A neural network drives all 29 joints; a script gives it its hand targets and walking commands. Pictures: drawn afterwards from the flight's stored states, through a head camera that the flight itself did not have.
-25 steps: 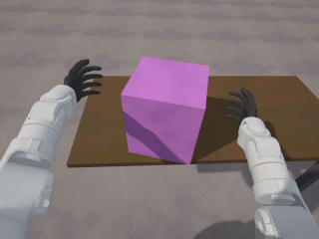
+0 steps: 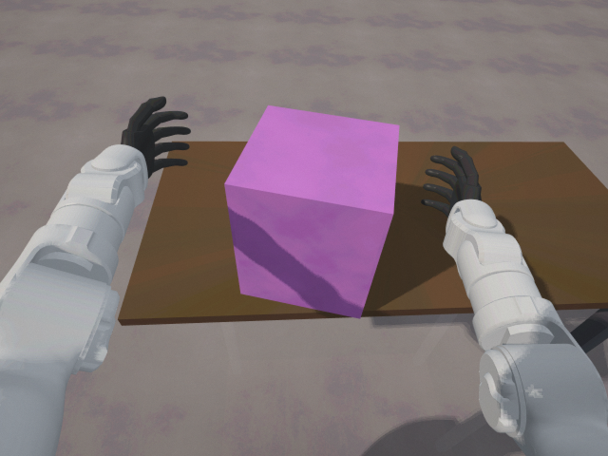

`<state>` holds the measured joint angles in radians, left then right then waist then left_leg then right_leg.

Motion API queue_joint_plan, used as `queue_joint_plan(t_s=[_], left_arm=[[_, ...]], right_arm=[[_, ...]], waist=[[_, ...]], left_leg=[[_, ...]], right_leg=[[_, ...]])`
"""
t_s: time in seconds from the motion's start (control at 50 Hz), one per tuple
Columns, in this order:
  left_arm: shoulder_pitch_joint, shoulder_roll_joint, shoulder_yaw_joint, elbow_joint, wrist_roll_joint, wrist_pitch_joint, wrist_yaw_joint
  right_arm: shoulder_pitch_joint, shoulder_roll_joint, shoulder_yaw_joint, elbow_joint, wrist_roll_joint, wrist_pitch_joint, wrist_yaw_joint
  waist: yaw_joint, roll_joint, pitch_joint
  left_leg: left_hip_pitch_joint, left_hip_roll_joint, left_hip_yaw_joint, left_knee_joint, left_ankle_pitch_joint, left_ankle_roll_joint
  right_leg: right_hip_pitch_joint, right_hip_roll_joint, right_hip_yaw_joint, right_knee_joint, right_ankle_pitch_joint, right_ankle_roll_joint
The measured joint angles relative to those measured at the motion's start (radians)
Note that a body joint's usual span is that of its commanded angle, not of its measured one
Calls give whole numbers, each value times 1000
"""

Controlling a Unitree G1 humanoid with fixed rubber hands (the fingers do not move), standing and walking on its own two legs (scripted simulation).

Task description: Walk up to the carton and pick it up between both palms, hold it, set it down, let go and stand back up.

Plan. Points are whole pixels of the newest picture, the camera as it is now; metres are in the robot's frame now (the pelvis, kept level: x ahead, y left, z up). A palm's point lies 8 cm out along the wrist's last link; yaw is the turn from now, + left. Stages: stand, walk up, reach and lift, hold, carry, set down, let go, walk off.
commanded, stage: reach and lift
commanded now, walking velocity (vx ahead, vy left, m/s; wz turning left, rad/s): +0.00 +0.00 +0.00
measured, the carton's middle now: (315, 214) +0.49 -0.06 +0.04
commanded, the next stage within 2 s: none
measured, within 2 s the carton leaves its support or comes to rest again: neither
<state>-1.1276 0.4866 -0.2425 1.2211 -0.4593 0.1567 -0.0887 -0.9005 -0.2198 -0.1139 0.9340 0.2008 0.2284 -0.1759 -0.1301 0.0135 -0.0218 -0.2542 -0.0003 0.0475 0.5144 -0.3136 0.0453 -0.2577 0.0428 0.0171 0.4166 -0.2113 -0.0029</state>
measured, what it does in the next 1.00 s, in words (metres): stands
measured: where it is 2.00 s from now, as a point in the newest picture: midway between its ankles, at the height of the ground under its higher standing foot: outside the picture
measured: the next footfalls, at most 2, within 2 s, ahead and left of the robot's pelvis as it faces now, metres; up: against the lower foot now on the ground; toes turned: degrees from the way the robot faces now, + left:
none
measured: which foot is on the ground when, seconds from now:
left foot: down 0.00-1.00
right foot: down 0.00-1.00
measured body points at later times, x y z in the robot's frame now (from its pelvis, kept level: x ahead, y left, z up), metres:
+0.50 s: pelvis +0.00 -0.01 +0.00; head +0.05 +0.00 +0.44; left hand +0.49 +0.16 +0.12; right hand +0.41 -0.25 +0.09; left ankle -0.03 +0.08 -0.74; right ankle +0.00 -0.13 -0.74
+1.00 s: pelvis +0.00 -0.01 -0.01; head +0.06 +0.01 +0.44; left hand +0.50 +0.13 +0.10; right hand +0.43 -0.21 +0.07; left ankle -0.03 +0.08 -0.74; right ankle +0.00 -0.13 -0.74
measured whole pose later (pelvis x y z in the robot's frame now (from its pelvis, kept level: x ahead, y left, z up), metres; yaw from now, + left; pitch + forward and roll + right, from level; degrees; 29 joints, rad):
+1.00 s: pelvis +0.00 -0.01 -0.01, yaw +0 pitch +16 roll -1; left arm -1.13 0.34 -0.18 1.43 -0.32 -0.14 -0.07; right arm -0.90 -0.09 -0.11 1.10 0.20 -0.06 -0.20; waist -0.13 0.00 -0.16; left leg -0.54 0.00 0.05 0.54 -0.29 0.03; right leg -0.56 0.04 0.02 0.49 -0.20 0.00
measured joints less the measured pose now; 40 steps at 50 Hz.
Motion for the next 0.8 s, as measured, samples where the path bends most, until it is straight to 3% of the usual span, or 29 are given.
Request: queue_joint_plan(t_s=[0.3, 0.5, 0.64, 0.8], left_arm=[[-3, -59, 0, 79, 48, -126, 0], [-3, -73, 1, 195, 51, -204, 7], [-3, -79, 0, 199, 32, -272, 11], [-3, -119, 35, 210, 89, -310, 11]], right_arm=[[0, 1, 0, 68, 0, -130, 0], [0, 23, 0, 159, 0, -174, 0], [0, 50, 0, 169, 0, -237, 0], [0, 89, 0, 169, 0, -277, -22]], waist=[[-2, 0, -19], [-2, 0, -62], [-2, 0, -87], [-2, -1, -103]], left_leg=[[-96, 0, -2, 0, 18, 0], [-167, 0, -1, 1, 28, -2], [-248, 0, -1, 17, 34, -9], [-279, 0, -1, 22, 34, -10]], right_leg=[[-97, 0, -1, 1, 18, 0], [-175, 0, -1, 18, 21, 0], [-267, 0, -1, 55, 15, -1], [-301, 0, -1, 69, 12, -1]])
